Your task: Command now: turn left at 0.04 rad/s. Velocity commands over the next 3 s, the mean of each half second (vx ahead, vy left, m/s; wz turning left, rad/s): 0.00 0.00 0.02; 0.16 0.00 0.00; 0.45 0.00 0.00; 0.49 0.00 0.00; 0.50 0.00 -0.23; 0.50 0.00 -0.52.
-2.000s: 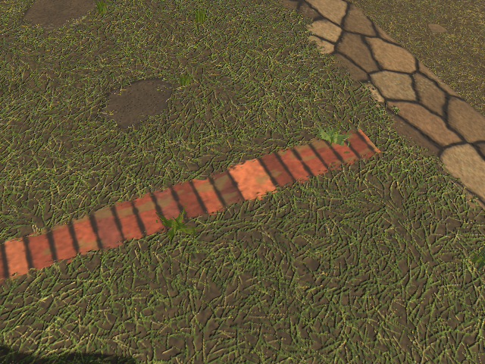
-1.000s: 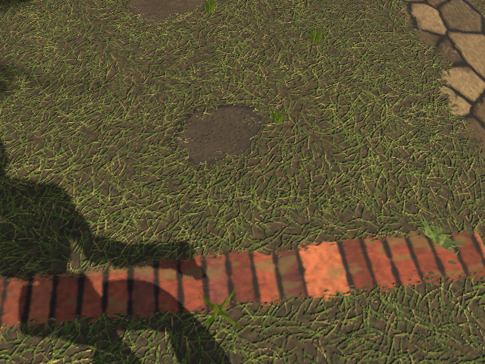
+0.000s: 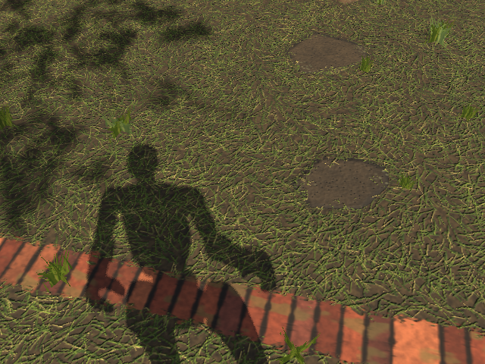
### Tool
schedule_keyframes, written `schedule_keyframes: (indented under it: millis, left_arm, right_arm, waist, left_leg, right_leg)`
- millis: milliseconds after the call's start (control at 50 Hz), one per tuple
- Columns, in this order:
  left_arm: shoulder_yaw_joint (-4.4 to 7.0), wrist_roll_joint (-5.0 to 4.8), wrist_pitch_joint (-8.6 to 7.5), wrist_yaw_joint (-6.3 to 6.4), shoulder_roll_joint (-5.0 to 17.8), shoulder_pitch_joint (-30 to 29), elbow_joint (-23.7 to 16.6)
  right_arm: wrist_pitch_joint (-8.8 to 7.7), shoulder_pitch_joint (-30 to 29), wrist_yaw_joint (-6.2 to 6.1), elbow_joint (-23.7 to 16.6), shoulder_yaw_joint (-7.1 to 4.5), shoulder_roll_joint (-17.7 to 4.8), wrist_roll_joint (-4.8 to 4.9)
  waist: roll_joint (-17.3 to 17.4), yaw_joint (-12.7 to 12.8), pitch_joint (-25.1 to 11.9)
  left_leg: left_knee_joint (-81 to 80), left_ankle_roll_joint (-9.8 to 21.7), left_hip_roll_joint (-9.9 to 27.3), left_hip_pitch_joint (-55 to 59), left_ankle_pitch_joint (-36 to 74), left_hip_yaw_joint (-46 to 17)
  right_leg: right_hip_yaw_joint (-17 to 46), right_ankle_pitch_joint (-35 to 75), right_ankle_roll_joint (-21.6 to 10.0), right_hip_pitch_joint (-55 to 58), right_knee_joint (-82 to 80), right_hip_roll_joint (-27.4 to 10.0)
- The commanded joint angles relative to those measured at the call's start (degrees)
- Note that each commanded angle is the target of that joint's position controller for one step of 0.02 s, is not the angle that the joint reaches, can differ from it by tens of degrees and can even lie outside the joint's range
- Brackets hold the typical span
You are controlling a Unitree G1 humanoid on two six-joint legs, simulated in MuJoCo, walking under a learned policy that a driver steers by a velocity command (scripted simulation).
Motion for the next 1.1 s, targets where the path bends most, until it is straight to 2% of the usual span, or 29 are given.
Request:
schedule_keyframes:
  millis: [20,200,420,660,680,700,720,740,760,800,820,840,860,880,900,920,940,960,980,1000,1020,1040,1060,1100]
  left_arm:
    - [1.17,-0.08,-1.21,0.47,6.4,-0.8,-1.8]
    - [0.71,-0.30,-0.88,1.08,5.8,-0.8,1.5]
    - [0.29,-0.51,-0.58,1.17,4.8,-0.3,5.6]
    - [-0.12,-0.64,-0.38,1.45,4.2,1.4,8.8]
    - [-0.19,-0.71,-0.27,1.54,3.8,2.5,9.6]
    - [0.13,-1.12,-0.06,1.74,4.6,2.9,9.8]
    - [0.48,-1.44,0.06,1.91,5.6,2.9,9.6]
    - [0.68,-1.60,-0.11,1.98,6.2,3.2,9.3]
    - [0.96,-1.83,-0.60,1.91,7.0,4.4,9.2]
    - [1.99,-2.32,-1.76,1.56,9.5,7.8,10.0]
    - [2.29,-2.42,-2.10,1.46,9.9,7.7,9.9]
    - [2.21,-2.37,-2.35,1.29,9.5,5.7,9.0]
    - [2.09,-2.65,-2.44,1.03,9.1,2.5,7.8]
    - [1.88,-3.03,-2.34,0.75,8.4,-1.3,6.4]
    - [1.43,-2.89,-2.55,0.57,6.6,-3.3,5.3]
    - [0.34,-2.41,-3.25,0.28,2.2,-4.6,3.8]
    - [0.41,-2.63,-4.46,0.53,2.4,-6.1,1.4]
    - [0.97,-3.55,-5.19,0.26,4.5,-5.5,1.7]
    - [0.90,-3.92,-5.78,-0.38,4.2,-3.2,2.7]
    - [1.10,-3.46,-6.23,-0.69,4.3,-2.7,3.3]
    - [1.55,-2.83,-6.51,-0.94,5.1,-4.0,3.1]
    - [1.75,-2.40,-6.55,-1.36,5.0,-5.1,2.8]
    - [1.61,-2.27,-6.38,-1.79,3.9,-5.6,2.6]
    - [0.90,-2.06,-5.85,-2.25,1.7,-9.4,1.0]
  right_arm:
    - [-0.44,-1.1,-0.57,-2.0,-1.92,-6.1,0.11]
    - [-0.99,1.5,-1.05,4.4,-2.20,-6.3,0.43]
    - [-1.16,3.6,-1.74,11.0,-1.80,-6.3,0.66]
    - [-1.17,4.8,-1.93,15.6,-1.09,-5.4,0.78]
    - [-1.11,5.8,-1.96,16.3,-0.93,-4.8,0.84]
    - [-1.03,6.2,-2.05,16.7,-1.07,-5.0,1.23]
    - [-1.11,6.0,-2.11,16.5,-1.23,-5.4,1.45]
    - [-1.52,5.2,-2.07,15.9,-1.23,-5.4,1.44]
    - [-2.29,4.4,-1.86,15.3,-1.06,-4.7,1.48]
    - [-4.19,3.7,-0.94,14.5,-0.56,-2.2,1.77]
    - [-4.89,3.4,-0.42,14.3,-0.55,-2.1,1.96]
    - [-5.42,4.3,0.03,14.4,-0.62,-2.2,2.27]
    - [-5.80,6.8,0.29,15.3,-0.53,-1.6,2.53]
    - [-6.04,11.4,0.33,17.2,-0.75,-1.6,2.56]
    - [-6.05,16.1,0.22,19.2,-1.48,-3.6,2.13]
    - [-6.23,23.4,0.03,20.9,-2.90,-8.7,2.07]
    - [-6.99,27.7,0.92,21.2,-3.70,-13.4,1.68]
    - [-7.88,23.5,1.00,20.1,-2.39,-9.4,0.95]
    - [-8.49,20.4,1.12,18.7,-1.66,-6.6,1.16]
    - [-8.63,18.4,1.40,17.9,-1.45,-6.3,1.39]
    - [-8.37,17.3,1.53,17.4,-1.00,-5.4,1.49]
    - [-7.86,17.9,1.46,17.4,-0.36,-3.6,1.21]
    - [-7.40,19.0,1.21,17.5,-0.11,-3.1,0.97]
    - [-6.66,19.8,0.38,17.1,-0.06,-4.2,0.76]
  waist:
    - [-3.1,-0.4,-1.3]
    - [-0.6,-0.2,-0.6]
    - [-1.0,-0.5,0.0]
    - [-1.0,-0.6,0.5]
    - [-1.2,-0.7,-0.8]
    - [-1.8,-0.6,0.0]
    - [-2.8,-0.5,2.0]
    - [-3.6,-0.2,4.6]
    - [-5.2,0.3,6.3]
    - [-10.9,0.9,6.2]
    - [-11.4,0.7,6.7]
    - [-10.7,-0.7,7.0]
    - [-10.5,-2.9,7.3]
    - [-9.2,-5.6,7.3]
    - [-4.6,-7.0,6.1]
    - [9.3,-8.7,3.0]
    - [17.1,-9.5,2.7]
    - [8.8,-6.6,5.1]
    - [6.0,-4.8,5.7]
    - [4.1,-3.7,5.2]
    - [3.3,-3.5,5.4]
    - [3.7,-3.5,4.8]
    - [4.6,-3.6,4.1]
    - [4.1,-4.2,4.5]
  left_leg:
    - [-4.2,1.3,2.7,0.8,5.9,-2.7]
    - [-4.8,0.1,2.5,0.5,7.5,-2.1]
    - [-5.1,-0.1,2.4,1.1,8.6,-1.3]
    - [-5.5,-0.3,2.2,1.0,8.6,-0.5]
    - [-5.3,-0.1,1.4,1.3,3.0,0.4]
    - [-3.8,0.5,0.0,-0.1,-6.4,1.8]
    - [-2.3,1.2,-0.7,-3.3,-15.4,2.4]
    - [-1.0,1.9,-0.6,-6.8,-20.0,2.2]
    - [1.2,2.3,-0.4,-9.8,-19.8,2.3]
    - [10.3,2.1,-0.4,-12.8,-11.3,4.8]
    - [13.3,2.8,1.0,-11.8,-9.5,3.8]
    - [12.4,3.8,1.7,-9.7,-10.2,3.5]
    - [6.5,5.0,1.7,-4.5,-10.5,4.0]
    - [-1.5,5.7,0.8,4.5,-7.5,4.5]
    - [-5.1,5.5,2.2,11.7,-4.1,0.7]
    - [-13.7,9.3,12.4,18.8,-13.4,-16.8]
    - [-20.5,16.2,22.7,21.1,-16.3,-37.0]
    - [-19.7,16.9,23.7,20.0,-14.9,-36.7]
    - [-19.2,15.0,21.3,20.3,-11.7,-30.4]
    - [-19.4,12.9,19.2,20.6,-7.6,-24.8]
    - [-19.8,11.3,17.8,20.4,-0.1,-20.1]
    - [-20.1,10.0,15.8,19.4,7.0,-15.3]
    - [-20.3,9.7,14.5,18.6,12.2,-12.0]
    - [-21.1,10.0,12.9,15.8,17.2,-7.5]
  right_leg:
    - [2.5,6.1,-1.0,-1.2,-6.1,-2.0]
    - [2.0,5.8,-1.7,-0.2,-6.2,-1.2]
    - [1.2,7.2,-1.9,0.0,-6.7,-0.2]
    - [0.9,7.7,-2.1,-0.1,-7.1,0.4]
    - [0.5,1.6,-2.3,0.4,-7.4,0.9]
    - [0.5,-8.8,-3.2,-0.5,-7.3,1.4]
    - [2.1,-19.0,-4.6,-2.5,-8.0,0.7]
    - [4.9,-25.9,-6.1,-4.4,-9.7,-1.1]
    - [9.1,-29.5,-7.8,-4.5,-11.6,-3.9]
    - [21.0,-33.0,-12.5,-1.9,-17.5,-12.2]
    - [25.0,-32.3,-14.2,-4.0,-19.5,-15.1]
    - [24.8,-30.6,-14.2,-6.2,-19.7,-15.3]
    - [21.4,-28.2,-12.9,-9.4,-18.5,-13.7]
    - [15.8,-24.1,-10.5,-14.4,-15.3,-10.0]
    - [9.7,-16.4,-7.8,-18.3,-7.0,-5.5]
    - [-1.1,-9.2,-3.7,-25.5,12.2,1.7]
    - [-0.6,-16.0,-3.1,-34.1,25.9,4.6]
    - [4.0,-14.5,-4.2,-38.3,35.3,1.0]
    - [4.9,-8.8,-5.4,-40.2,38.1,-0.9]
    - [4.0,-4.1,-6.0,-40.8,37.6,-2.5]
    - [3.4,-0.4,-6.0,-40.8,35.4,-3.8]
    - [2.3,2.1,-5.5,-38.6,33.0,-4.6]
    - [1.0,4.0,-4.7,-36.8,30.7,-4.5]
    - [-1.2,7.5,-2.9,-34.5,23.7,-3.7]
Next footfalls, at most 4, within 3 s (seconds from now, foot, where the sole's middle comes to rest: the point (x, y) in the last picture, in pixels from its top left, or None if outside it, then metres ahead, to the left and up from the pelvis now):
1.34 right None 0.42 -0.13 -0.77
1.88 left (228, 293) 0.73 0.10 -0.77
2.44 right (303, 215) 1.03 -0.14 -0.77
2.92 left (268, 149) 1.36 -0.03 -0.77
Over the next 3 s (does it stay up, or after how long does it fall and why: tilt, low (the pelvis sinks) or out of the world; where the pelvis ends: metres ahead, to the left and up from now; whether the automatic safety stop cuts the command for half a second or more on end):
stays up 1.21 -0.08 -0.01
